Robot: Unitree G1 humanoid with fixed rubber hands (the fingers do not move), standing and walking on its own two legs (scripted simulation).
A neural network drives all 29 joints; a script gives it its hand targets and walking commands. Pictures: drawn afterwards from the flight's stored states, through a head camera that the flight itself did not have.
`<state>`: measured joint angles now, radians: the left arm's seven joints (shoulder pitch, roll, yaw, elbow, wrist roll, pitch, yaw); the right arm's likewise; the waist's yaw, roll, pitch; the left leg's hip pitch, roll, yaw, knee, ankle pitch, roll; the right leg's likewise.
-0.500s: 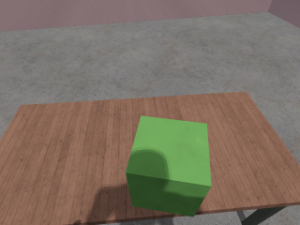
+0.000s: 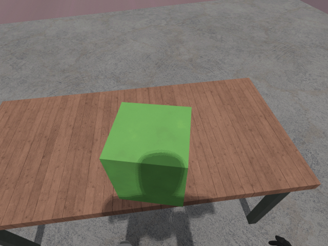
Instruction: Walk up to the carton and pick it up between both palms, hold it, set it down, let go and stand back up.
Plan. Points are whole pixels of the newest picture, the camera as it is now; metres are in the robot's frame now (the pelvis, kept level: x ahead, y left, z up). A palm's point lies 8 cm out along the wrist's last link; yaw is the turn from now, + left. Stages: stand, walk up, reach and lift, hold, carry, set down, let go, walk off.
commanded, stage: walk up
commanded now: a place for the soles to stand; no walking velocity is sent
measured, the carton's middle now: (153, 155) +0.41 +0.04 -0.06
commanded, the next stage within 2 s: none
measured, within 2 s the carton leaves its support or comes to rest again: neither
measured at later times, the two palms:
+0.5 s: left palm out of the picture -0.02 +0.25 -0.07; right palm out of the picture +0.08 -0.26 -0.09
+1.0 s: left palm out of the picture +0.04 +0.31 -0.08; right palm out of the picture +0.05 -0.20 -0.09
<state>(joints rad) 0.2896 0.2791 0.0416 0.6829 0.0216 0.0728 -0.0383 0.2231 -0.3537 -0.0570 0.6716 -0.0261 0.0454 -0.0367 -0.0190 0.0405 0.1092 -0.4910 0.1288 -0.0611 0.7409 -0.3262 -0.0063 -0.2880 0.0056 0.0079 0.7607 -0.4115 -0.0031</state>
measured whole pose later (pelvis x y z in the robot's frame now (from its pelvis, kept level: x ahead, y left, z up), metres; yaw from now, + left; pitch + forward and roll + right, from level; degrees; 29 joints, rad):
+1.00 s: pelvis -0.01 +0.05 +0.02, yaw +4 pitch -1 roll -1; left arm 0.33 0.24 0.03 0.72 0.03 0.01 0.02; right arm 0.37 -0.24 -0.01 0.72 -0.02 0.02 -0.01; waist -0.02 0.02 0.04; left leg -0.23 -0.02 -0.01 0.58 -0.32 0.03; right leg -0.26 0.00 0.00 0.53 -0.23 0.01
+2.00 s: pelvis -0.01 +0.04 +0.03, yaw +3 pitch -1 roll +0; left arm 0.32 0.26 0.01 0.77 0.02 0.00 0.01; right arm 0.32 -0.27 0.00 0.78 -0.01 0.01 0.00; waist 0.00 0.01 0.03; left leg -0.17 -0.02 0.02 0.49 -0.29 0.02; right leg -0.23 0.00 0.03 0.51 -0.25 0.00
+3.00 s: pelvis -0.01 +0.01 +0.03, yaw +2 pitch -3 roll +0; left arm 0.14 0.28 0.10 0.58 0.00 0.15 -0.05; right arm 0.22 -0.09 0.01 0.70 -0.01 -0.23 -0.07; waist 0.02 -0.05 0.12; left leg -0.17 0.04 0.03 0.50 -0.28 -0.02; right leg -0.22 0.03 -0.01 0.50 -0.23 -0.03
